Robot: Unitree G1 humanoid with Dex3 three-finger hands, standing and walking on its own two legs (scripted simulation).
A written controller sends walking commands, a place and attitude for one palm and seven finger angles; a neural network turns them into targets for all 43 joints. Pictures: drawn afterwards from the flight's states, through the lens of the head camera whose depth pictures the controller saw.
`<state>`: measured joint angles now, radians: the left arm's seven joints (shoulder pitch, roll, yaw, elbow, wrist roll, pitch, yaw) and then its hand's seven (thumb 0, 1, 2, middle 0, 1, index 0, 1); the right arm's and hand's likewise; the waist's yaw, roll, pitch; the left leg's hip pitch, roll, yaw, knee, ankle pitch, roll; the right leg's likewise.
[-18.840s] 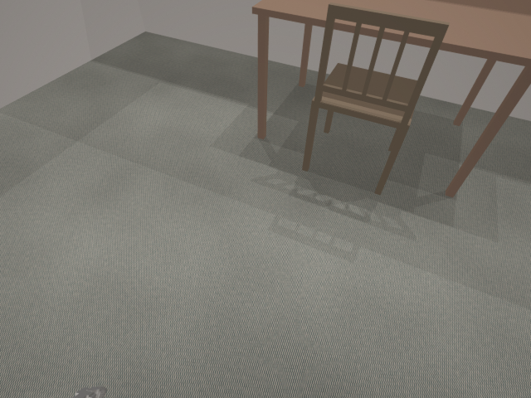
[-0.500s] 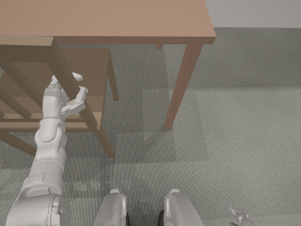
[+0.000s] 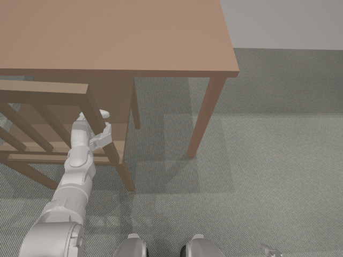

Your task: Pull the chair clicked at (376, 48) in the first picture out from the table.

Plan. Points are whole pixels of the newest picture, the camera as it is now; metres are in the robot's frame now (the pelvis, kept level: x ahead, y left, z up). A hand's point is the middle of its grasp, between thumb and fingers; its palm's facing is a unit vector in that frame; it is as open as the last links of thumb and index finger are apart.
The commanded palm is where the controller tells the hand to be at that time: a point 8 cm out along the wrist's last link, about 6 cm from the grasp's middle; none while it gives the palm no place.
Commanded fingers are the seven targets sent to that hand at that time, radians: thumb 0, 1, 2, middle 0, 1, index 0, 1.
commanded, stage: step backward, pulling the chair out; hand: left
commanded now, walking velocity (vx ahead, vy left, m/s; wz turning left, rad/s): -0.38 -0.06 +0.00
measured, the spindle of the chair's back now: (27, 129) +0.44 +0.38 -0.06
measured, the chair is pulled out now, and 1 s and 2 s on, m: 0.02 0.14 0.15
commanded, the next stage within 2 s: none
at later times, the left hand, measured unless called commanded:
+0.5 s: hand (111, 160) +0.34 +0.14 -0.03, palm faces +0.09 -0.99 -0.13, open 5.9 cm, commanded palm +0.33 +0.19 -0.03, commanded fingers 0.00 0.90 0.90 -0.50 -1.45 -0.50 -1.45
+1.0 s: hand (120, 179) +0.29 +0.11 -0.03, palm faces +0.02 -0.99 -0.16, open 5.9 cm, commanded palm +0.29 +0.16 -0.02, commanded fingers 0.00 0.90 0.90 -0.50 -1.45 -0.50 -1.45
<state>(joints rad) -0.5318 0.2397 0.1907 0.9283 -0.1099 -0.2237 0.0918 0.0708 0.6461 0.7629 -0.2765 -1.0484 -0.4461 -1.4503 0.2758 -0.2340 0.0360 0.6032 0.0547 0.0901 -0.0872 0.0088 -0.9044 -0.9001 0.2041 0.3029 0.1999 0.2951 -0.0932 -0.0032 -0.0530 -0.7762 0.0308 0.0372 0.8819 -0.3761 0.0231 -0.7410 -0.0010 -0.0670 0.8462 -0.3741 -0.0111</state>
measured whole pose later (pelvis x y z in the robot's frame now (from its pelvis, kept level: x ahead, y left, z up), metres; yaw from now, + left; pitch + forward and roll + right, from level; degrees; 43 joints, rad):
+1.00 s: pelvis -0.08 -0.01 +0.02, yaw -1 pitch +5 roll -1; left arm -0.51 0.19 0.02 1.10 -0.10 -0.23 0.12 0.09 0.59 0.73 -0.28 -1.12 -0.50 -1.45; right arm 0.22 -0.25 0.01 0.74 0.07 0.01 -0.14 0.01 -0.90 -0.90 0.20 0.30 0.20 0.29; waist -0.07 0.01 0.06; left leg -0.56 0.04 0.07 0.63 -0.16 0.02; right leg -0.55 0.01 -0.04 0.62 -0.16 -0.01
